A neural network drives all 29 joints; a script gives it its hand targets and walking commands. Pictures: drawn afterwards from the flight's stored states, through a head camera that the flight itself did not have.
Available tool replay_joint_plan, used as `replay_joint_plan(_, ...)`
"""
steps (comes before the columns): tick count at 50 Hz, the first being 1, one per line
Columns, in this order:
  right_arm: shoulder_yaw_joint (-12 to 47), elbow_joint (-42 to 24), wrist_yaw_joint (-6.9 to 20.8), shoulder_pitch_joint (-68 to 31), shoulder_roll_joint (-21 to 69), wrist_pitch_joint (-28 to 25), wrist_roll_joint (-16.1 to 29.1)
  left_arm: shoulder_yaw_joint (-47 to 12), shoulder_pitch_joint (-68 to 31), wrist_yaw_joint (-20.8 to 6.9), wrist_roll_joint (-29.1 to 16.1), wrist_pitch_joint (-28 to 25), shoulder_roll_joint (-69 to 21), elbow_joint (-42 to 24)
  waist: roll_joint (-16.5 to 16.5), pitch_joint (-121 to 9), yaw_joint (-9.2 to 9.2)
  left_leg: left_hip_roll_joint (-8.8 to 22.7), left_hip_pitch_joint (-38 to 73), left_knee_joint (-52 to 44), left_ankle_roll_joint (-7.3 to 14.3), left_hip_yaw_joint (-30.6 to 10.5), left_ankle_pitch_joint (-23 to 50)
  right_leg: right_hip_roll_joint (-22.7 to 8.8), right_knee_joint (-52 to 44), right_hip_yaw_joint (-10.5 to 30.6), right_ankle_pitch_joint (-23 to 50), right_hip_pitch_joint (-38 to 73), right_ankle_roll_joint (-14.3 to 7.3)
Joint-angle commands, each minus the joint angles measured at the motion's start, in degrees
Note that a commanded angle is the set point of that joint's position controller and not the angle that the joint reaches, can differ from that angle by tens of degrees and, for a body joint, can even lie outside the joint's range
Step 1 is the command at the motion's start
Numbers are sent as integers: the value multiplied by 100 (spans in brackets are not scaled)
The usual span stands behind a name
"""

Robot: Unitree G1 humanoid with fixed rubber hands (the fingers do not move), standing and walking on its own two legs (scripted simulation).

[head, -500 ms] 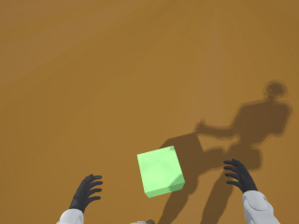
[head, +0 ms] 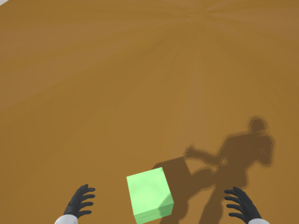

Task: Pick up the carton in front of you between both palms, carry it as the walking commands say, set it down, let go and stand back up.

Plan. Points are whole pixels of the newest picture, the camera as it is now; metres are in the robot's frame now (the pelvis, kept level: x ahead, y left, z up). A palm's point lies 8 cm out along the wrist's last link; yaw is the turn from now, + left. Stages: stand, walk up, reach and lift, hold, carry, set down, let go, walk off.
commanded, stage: let go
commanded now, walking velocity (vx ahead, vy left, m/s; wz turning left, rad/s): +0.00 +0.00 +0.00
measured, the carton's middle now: (149, 196) +0.39 +0.04 -0.65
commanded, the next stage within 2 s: stand in 0.10 s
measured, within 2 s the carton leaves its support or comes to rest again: neither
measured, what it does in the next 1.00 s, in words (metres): shifts its weight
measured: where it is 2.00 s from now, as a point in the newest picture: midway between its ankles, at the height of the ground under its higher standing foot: outside the picture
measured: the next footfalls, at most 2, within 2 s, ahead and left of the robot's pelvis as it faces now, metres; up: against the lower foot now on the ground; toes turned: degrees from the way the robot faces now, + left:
none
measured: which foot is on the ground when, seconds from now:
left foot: down 0.00-1.00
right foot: down 0.00-1.00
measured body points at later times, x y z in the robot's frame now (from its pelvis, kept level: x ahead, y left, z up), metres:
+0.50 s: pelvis +0.04 +0.02 -0.01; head +0.04 +0.04 +0.44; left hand +0.13 +0.29 -0.13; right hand +0.14 -0.23 -0.12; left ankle +0.00 +0.12 -0.74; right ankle -0.03 -0.11 -0.74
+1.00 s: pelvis +0.04 +0.03 -0.01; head +0.04 +0.04 +0.44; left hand +0.04 +0.29 -0.15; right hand +0.11 -0.22 -0.14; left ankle +0.00 +0.12 -0.74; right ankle -0.03 -0.11 -0.74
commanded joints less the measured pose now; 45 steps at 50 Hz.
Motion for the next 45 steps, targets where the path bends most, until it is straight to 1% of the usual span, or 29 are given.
replay_joint_plan(1,-129,-572,-49,-295,-525,-80,1,143,-301,82,-17,63,569,-623,-170,-220,8,-253,32,-263,-37,291,779,-77,-445,-3,1457,-204,216)
replay_joint_plan(5,-136,-546,-37,-288,-569,-9,0,116,-357,103,-17,156,542,-682,-120,-131,-26,-220,55,-316,-39,259,746,-42,-459,-66,1257,-236,171)
replay_joint_plan(6,-183,460,-242,529,-930,-373,-347,179,53,275,140,-718,949,253,-883,-36,-88,498,-1073,-579,-183,-277,-776,-641,-593,81,-1456,-796,256)
replay_joint_plan(7,-248,449,-322,476,-1123,-531,-364,184,290,366,228,-1014,955,299,-683,321,3,440,-1320,-597,-214,-302,-1130,-732,-715,474,-1910,-1022,164)
replay_joint_plan(8,-220,524,-315,307,-1023,-672,-356,158,231,388,256,-1213,908,431,-483,310,-17,415,-1458,-515,-197,-321,-963,-789,-678,578,-1838,-1188,129)
replay_joint_plan(9,-186,617,-287,292,-897,-798,-319,142,156,395,235,-1354,881,494,-268,106,-43,419,-1460,-485,-161,-352,-737,-826,-602,609,-1568,-1123,95)
replay_joint_plan(11,-132,763,-201,204,-743,-973,-240,103,89,362,144,-1531,841,653,186,-578,27,443,-1376,-452,-58,-510,-188,-800,-266,506,-651,-709,94)
replay_joint_plan(12,-126,815,-177,163,-746,-1029,-228,89,123,348,125,-1592,834,743,258,-820,57,486,-1288,-409,-15,-593,127,-777,-98,425,-252,-573,107)
replay_joint_plan(14,-113,957,-180,245,-765,-1069,-219,73,227,348,107,-1654,865,907,261,-1054,91,494,-1168,-216,46,-634,906,-770,60,351,232,-466,143)
replay_joint_plan(16,-99,1089,-209,433,-797,-1066,-208,60,348,369,82,-1650,906,1049,225,-1097,74,478,-1068,-28,89,-599,1586,-780,134,301,579,-515,166)
replay_joint_plan(18,-83,1196,-238,611,-830,-1040,-191,44,496,391,52,-1617,918,1181,203,-1093,64,460,-1017,98,127,-586,1972,-766,219,223,843,-553,182)
replay_joint_plan(22,-53,1336,-285,844,-857,-975,-158,8,752,437,6,-1540,905,1403,78,-1029,59,429,-1011,292,190,-572,2437,-743,375,92,1285,-561,190)
replay_joint_plan(26,-30,1424,-326,950,-851,-914,-137,-20,909,475,-33,-1466,898,1568,-16,-953,56,399,-1013,421,250,-553,2695,-737,467,-3,1674,-535,177)
replay_joint_plan(30,-14,1488,-358,956,-832,-855,-124,-38,1015,507,-56,-1397,901,1721,-37,-897,61,380,-1007,485,299,-558,2797,-730,502,-83,1807,-502,162)
replay_joint_plan(35,-3,1582,-389,927,-810,-787,-115,-52,1115,532,-65,-1320,905,1935,13,-815,67,363,-989,494,345,-590,2765,-711,465,-159,1629,-494,141)
replay_joint_plan(45,30,1901,-424,954,-773,-699,-108,-85,1273,528,-50,-1219,848,2478,76,-558,65,347,-949,329,382,-684,2411,-711,185,-218,1157,-405,115)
